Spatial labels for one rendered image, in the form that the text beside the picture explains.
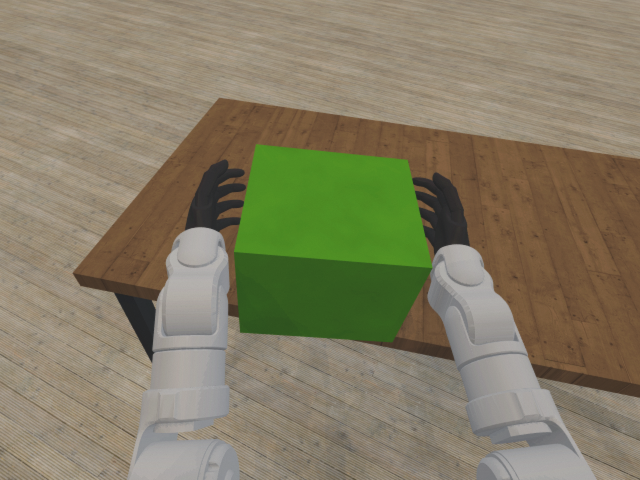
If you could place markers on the right robot hand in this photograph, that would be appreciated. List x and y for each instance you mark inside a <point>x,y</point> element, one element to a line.
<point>448,221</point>

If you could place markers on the table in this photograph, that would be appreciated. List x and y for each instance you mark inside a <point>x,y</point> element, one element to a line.
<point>558,231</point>

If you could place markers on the robot right upper arm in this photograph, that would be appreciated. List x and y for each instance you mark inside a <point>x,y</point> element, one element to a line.
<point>544,462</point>

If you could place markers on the robot left forearm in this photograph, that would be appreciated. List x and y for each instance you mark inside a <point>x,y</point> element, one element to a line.
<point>188,390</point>

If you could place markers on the left robot hand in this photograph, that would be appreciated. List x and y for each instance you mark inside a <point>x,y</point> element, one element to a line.
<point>204,209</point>

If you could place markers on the robot right forearm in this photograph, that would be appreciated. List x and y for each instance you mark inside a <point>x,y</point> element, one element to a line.
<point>505,398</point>

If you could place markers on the robot left upper arm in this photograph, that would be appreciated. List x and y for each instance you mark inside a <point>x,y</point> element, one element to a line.
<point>207,459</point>

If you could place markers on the carton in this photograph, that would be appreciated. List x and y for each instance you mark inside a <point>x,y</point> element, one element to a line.
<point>330,245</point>

